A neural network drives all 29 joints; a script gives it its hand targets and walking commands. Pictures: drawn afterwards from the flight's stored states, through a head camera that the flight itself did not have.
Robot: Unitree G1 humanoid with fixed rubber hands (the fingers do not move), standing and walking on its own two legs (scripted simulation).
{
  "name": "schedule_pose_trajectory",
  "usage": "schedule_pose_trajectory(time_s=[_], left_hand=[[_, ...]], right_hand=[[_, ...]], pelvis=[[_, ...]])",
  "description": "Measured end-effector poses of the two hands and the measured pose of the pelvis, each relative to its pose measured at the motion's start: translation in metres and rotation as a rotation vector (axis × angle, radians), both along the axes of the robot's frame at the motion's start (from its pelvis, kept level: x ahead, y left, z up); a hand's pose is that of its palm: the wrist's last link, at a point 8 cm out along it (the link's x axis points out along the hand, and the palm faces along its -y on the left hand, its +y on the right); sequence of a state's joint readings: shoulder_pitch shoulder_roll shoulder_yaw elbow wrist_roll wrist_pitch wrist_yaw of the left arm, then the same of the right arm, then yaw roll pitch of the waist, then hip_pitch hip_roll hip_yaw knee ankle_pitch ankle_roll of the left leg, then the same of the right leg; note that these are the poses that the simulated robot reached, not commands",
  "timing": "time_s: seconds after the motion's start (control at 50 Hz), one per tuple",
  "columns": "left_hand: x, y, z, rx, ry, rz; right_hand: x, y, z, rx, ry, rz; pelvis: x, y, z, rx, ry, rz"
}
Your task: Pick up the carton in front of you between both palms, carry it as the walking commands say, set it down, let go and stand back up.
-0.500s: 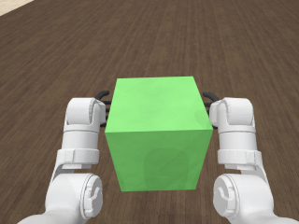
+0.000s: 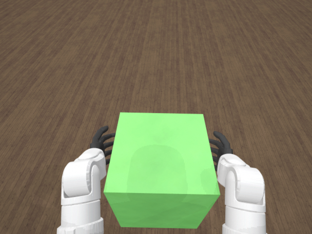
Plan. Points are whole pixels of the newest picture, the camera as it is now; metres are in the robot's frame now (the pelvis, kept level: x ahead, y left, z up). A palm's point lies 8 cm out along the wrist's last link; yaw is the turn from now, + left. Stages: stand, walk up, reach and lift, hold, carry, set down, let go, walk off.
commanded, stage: carry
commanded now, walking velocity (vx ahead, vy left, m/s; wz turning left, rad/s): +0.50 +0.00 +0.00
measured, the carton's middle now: (160, 173) +0.29 +0.00 +0.00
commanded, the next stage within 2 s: none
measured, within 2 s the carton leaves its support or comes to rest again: neither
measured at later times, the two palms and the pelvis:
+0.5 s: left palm (127, 79) +0.56 +0.12 +0.08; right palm (214, 81) +0.59 -0.18 +0.07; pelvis +0.31 -0.05 +0.00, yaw +5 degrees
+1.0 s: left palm (125, 42) +0.86 +0.17 +0.06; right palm (192, 43) +0.86 -0.13 +0.07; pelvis +0.59 +0.01 -0.01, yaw +1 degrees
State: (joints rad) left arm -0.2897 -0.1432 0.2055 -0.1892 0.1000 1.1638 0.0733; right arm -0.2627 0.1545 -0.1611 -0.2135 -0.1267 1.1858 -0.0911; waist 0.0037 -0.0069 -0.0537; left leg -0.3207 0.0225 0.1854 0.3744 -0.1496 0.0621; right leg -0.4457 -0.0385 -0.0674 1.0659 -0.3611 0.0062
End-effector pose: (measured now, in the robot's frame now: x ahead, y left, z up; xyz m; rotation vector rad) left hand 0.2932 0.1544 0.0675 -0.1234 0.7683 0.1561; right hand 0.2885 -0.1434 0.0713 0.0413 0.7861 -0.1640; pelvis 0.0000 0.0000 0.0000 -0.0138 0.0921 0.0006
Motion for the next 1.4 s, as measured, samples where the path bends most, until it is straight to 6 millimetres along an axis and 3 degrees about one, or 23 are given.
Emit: schedule_pose_trajectory(time_s=[0.12,0.22,0.36,0.44,0.52,0.62,0.72,0.78,0.86,0.96,1.08,1.24,1.4], left_hand=[[0.055,-0.006,0.020,0.044,-0.072,-0.038],[0.112,-0.013,0.035,0.062,-0.132,-0.019],[0.211,-0.036,0.022,0.105,-0.133,0.012],[0.245,-0.038,0.011,0.105,-0.028,0.049],[0.279,-0.035,0.018,0.102,-0.019,0.079],[0.336,-0.033,0.032,0.104,-0.057,0.068],[0.408,-0.027,0.043,0.102,-0.112,0.036],[0.452,-0.016,0.037,0.093,-0.121,0.021],[0.512,0.004,0.012,0.059,-0.112,0.012],[0.551,0.012,-0.013,0.019,0.001,0.008],[0.590,0.009,-0.001,0.042,-0.039,-0.016],[0.635,0.002,0.031,0.083,-0.126,-0.010],[0.656,-0.002,0.019,0.080,-0.074,0.002]], right_hand=[[0.054,-0.005,0.022,-0.019,-0.069,0.006],[0.116,-0.012,0.032,-0.012,-0.130,0.030],[0.225,-0.036,0.007,0.028,-0.134,0.062],[0.271,-0.037,-0.003,0.032,-0.031,0.101],[0.313,-0.033,0.003,0.038,-0.023,0.121],[0.367,-0.032,0.018,0.027,-0.062,0.118],[0.428,-0.026,0.028,0.025,-0.116,0.081],[0.468,-0.016,0.025,0.019,-0.124,0.064],[0.524,0.004,0.009,-0.015,-0.112,0.055],[0.560,0.012,-0.008,-0.040,0.001,0.041],[0.594,0.008,0.001,-0.034,-0.037,0.031],[0.641,0.001,0.021,0.003,-0.127,0.034],[0.665,-0.003,0.010,0.004,-0.074,0.045]], pelvis=[[0.073,-0.001,0.008,-0.013,-0.006,0.013],[0.144,-0.012,0.000,-0.001,-0.025,0.020],[0.249,-0.039,-0.029,-0.002,-0.049,0.058],[0.285,-0.051,-0.015,0.021,-0.037,0.079],[0.324,-0.055,-0.001,0.034,-0.027,0.078],[0.382,-0.051,0.009,0.043,-0.019,0.065],[0.448,-0.036,0.006,0.036,-0.025,0.057],[0.490,-0.022,-0.003,0.025,-0.034,0.054],[0.544,-0.002,-0.023,0.023,-0.046,0.033],[0.576,0.008,-0.012,0.015,-0.033,0.012],[0.614,0.009,-0.004,0.012,-0.033,0.017],[0.668,0.002,-0.007,0.017,-0.038,0.027],[0.690,-0.005,-0.011,0.016,-0.030,0.030]])
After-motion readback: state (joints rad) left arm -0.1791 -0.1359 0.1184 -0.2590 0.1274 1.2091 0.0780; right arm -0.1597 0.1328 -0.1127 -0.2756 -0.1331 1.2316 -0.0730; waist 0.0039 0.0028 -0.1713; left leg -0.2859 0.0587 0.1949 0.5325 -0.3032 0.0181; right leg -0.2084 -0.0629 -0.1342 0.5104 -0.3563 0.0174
